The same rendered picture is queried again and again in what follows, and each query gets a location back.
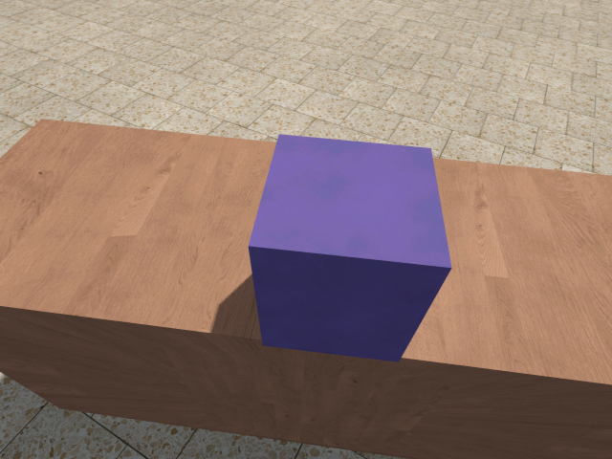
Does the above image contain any pedestal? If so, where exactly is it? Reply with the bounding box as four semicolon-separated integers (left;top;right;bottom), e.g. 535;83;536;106
0;119;612;459

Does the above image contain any carton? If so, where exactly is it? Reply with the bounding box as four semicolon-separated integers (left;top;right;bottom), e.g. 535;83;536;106
249;134;451;362

